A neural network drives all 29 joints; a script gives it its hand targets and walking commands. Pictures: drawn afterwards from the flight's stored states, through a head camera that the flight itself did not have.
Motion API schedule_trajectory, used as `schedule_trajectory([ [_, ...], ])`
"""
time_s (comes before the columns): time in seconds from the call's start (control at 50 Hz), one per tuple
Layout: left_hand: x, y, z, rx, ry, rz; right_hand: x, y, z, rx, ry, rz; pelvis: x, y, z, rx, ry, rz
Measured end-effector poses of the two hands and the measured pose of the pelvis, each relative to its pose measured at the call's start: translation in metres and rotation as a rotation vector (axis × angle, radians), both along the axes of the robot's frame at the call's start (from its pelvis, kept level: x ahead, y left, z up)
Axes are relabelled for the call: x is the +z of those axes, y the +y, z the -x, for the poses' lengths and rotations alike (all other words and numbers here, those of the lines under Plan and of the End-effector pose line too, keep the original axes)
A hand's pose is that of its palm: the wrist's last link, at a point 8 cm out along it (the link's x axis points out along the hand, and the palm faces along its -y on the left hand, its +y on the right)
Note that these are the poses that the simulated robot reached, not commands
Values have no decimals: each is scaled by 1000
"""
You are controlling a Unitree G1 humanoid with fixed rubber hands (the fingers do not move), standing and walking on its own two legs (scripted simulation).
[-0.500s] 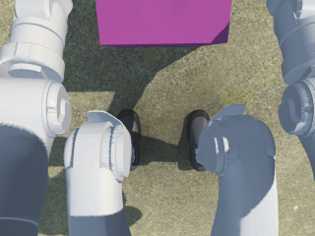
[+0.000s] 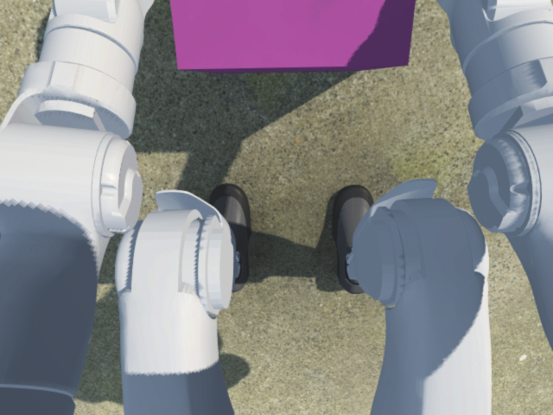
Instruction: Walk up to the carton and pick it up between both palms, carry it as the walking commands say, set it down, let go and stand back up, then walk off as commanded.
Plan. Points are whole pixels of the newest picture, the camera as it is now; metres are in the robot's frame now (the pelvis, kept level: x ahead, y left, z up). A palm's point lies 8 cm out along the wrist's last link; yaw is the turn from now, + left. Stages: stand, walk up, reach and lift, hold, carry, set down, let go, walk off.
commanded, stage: reach and lift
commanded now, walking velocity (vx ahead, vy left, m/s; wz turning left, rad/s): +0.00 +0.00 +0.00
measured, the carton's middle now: out of the picture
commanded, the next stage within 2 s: none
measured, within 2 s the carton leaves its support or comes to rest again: leaves its support in 0.76 s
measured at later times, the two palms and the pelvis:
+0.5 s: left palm out of the picture +0.57 +0.16 -0.18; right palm out of the picture +0.56 -0.16 -0.18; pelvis +0.01 +0.00 -0.01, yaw +0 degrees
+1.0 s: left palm out of the picture +0.57 +0.15 -0.12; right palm out of the picture +0.56 -0.16 -0.12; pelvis +0.01 +0.00 +0.01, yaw +0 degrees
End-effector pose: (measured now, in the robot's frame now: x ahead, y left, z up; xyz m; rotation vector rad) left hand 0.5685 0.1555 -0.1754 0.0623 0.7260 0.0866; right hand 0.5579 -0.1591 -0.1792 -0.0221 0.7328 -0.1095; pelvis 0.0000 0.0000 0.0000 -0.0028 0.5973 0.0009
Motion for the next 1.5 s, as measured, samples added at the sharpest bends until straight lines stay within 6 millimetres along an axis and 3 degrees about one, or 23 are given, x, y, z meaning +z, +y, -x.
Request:
schedule_trajectory([
  [0.46, -2, 0, -1, -9, 12, 55, -2, -1, 1, 18, 8, -52, -13, 3, -8, 4, -39, -1],
  [0.72, 1, -6, 3, -6, 15, 38, 2, -4, 5, 8, 21, -20, -11, 2, -12, 1, -13, 2],
  [1.0, 59, -7, -5, 19, -30, 17, 59, -1, -2, -22, -20, 3, 7, 1, -5, -4, 57, -1],
  [1.28, 80, -6, -2, 33, -35, 4, 80, 2, 0, -37, -21, 13, 27, 4, -11, -2, 134, 3],
  [1.5, 110, -9, 6, 53, -44, -7, 110, 3, 7, -69, -28, 33, 46, 4, -15, -5, 192, 2],
])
